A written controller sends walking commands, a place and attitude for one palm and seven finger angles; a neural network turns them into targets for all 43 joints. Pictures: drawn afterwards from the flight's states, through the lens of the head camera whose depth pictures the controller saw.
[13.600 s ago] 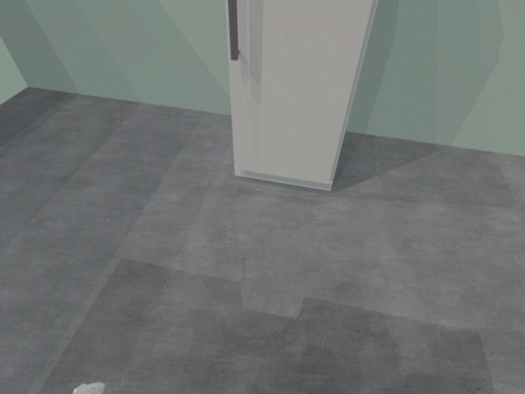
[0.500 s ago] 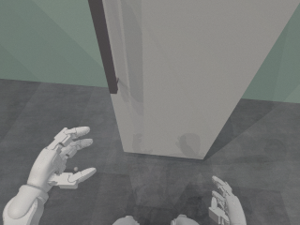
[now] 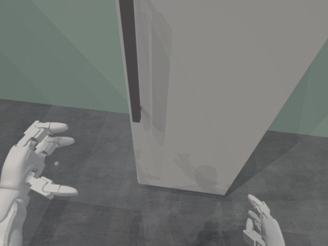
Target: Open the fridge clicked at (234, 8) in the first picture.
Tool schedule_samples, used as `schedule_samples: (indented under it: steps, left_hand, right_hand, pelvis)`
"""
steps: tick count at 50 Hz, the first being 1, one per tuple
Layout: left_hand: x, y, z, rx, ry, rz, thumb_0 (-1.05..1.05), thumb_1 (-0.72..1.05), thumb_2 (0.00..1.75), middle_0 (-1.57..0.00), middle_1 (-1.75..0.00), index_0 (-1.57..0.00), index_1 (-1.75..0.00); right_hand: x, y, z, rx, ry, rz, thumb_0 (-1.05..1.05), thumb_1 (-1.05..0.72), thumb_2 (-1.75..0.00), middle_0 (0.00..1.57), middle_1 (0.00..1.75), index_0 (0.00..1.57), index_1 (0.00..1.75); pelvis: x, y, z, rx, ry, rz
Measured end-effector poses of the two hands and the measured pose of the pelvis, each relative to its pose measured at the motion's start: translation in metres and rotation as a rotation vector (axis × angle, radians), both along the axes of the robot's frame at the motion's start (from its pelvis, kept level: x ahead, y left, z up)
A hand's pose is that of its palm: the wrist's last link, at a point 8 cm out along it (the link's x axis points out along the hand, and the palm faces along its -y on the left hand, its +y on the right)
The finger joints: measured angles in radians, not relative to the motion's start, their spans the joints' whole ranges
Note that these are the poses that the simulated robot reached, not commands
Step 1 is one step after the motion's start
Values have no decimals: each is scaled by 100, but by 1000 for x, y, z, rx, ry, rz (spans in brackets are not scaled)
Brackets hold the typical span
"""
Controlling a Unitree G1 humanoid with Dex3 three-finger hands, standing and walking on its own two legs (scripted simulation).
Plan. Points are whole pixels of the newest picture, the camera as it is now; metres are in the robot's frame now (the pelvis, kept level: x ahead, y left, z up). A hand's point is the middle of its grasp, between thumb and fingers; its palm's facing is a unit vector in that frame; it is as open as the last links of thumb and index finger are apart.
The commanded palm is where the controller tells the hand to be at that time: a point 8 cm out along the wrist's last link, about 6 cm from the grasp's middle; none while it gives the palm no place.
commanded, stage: raise the hand to about handle height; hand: left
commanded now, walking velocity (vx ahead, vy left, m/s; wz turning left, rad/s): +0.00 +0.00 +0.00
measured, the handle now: (134, 63) +0.54 +0.14 +0.18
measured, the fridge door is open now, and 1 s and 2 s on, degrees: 0 0 0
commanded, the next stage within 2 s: move the hooked fingers beside the handle in 0.86 s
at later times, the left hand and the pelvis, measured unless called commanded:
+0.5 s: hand (47, 138) +0.28 +0.27 +0.15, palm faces -0.01 -1.00 -0.07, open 14.0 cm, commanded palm +0.24 +0.32 +0.15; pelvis +0.00 +0.00 +0.02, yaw +0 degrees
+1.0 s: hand (54, 141) +0.27 +0.25 +0.15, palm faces +0.03 -1.00 -0.06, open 13.9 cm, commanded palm +0.25 +0.30 +0.15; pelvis +0.00 -0.02 +0.02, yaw +0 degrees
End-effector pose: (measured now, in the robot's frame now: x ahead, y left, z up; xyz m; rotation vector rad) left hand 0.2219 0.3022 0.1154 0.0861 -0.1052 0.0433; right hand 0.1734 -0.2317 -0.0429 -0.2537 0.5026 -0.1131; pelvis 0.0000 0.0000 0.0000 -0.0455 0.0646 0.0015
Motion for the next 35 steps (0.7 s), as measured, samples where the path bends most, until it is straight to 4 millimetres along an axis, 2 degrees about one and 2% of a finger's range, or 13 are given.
schedule_samples:
  steps: [3, 9, 15, 19, 25, 30, 35]
  left_hand:
    - [6, 8, 7, -11, 27, -6, -1, -40, 34, -30, -113, -30, -114]
    - [12, 13, 1, -26, 153, -31, -1, -47, 31, -30, -118, -30, -118]
    - [18, 26, 29, -16, 35, 11, -1, -49, 30, -31, -119, -31, -120]
    - [28, 34, 39, -16, 42, 12, -1, -50, 30, -31, -119, -31, -120]
    - [40, 25, 35, -15, 124, -45, -1, -50, 30, -30, -120, -30, -120]
    - [38, 16, 31, -36, 98, -48, -1, -50, 30, -30, -120, -31, -120]
    - [33, 15, 31, -44, 79, -9, -1, -50, 30, -31, -120, -31, -120]
  right_hand:
    - [6, 10, 2, 25, -11, 22, 2, -90, -90, 20, 30, 20, 30]
    - [5, 18, 0, 43, 11, 37, 1, -90, -90, 20, 30, 20, 30]
    - [-6, 15, -2, 28, 63, 33, 2, -90, -90, 20, 30, 20, 30]
    - [-14, 8, -5, 23, 94, 13, 2, -90, -90, 20, 30, 20, 30]
    - [-21, -4, -6, 26, 104, -20, 2, -90, -90, 20, 30, 20, 30]
    - [-23, -12, -3, 21, 98, -27, 2, -90, -90, 20, 30, 20, 30]
    - [-20, -15, -1, 16, 92, -21, 2, -90, -90, 20, 30, 20, 30]
  pelvis:
    - [1, 2, 3, 0, -11, 2]
    - [0, 3, 8, 3, -27, -1]
    - [0, 0, 12, 6, -44, 1]
    - [-1, -1, 15, 7, -53, 3]
    - [0, -2, 17, 14, -44, -6]
    - [2, -6, 17, 18, -44, -17]
    - [2, -11, 18, 19, -49, -14]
